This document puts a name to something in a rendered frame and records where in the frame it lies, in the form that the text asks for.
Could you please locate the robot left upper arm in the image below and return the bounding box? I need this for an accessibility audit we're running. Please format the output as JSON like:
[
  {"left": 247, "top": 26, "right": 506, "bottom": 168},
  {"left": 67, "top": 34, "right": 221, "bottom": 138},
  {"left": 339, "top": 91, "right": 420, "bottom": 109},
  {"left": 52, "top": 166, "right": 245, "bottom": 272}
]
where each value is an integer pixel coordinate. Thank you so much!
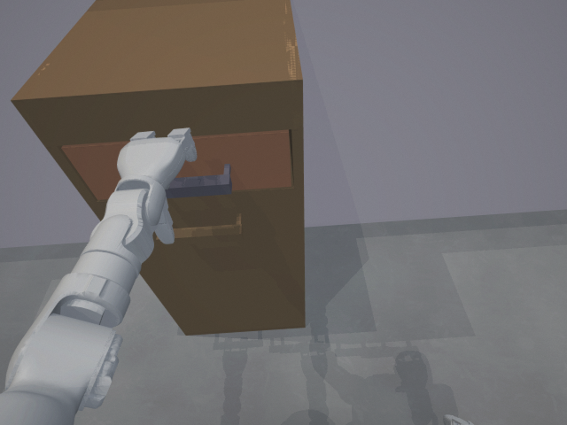
[{"left": 0, "top": 313, "right": 123, "bottom": 425}]

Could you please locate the handle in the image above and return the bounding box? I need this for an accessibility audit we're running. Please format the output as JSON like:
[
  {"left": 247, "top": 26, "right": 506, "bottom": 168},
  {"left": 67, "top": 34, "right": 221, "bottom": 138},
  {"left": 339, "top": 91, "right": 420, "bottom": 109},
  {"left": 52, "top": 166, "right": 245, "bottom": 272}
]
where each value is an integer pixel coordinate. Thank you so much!
[
  {"left": 165, "top": 164, "right": 232, "bottom": 198},
  {"left": 156, "top": 224, "right": 244, "bottom": 246}
]

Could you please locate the drawer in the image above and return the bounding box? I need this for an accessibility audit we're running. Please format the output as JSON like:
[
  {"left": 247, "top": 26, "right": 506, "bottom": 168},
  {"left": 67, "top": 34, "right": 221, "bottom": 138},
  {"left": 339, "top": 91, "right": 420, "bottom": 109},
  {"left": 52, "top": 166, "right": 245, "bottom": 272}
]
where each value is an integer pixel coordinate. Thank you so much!
[{"left": 61, "top": 129, "right": 291, "bottom": 200}]

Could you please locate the left robot forearm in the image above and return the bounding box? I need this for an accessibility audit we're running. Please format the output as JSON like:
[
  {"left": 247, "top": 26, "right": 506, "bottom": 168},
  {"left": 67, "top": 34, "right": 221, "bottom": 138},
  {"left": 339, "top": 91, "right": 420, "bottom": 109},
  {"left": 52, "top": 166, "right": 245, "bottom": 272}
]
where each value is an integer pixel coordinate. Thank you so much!
[{"left": 5, "top": 174, "right": 166, "bottom": 390}]

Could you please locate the robot left hand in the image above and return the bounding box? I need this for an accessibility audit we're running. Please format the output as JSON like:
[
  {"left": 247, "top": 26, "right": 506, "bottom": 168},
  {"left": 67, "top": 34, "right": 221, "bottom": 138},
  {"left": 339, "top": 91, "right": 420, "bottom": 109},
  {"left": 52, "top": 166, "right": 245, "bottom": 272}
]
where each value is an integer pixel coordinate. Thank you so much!
[{"left": 117, "top": 127, "right": 197, "bottom": 244}]

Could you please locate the cabinet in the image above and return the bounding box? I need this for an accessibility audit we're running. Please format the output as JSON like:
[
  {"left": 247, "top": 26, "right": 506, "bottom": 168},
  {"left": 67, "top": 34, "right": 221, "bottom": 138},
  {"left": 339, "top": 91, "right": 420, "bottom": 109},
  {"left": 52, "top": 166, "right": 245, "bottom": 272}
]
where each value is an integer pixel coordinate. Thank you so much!
[{"left": 11, "top": 0, "right": 306, "bottom": 336}]

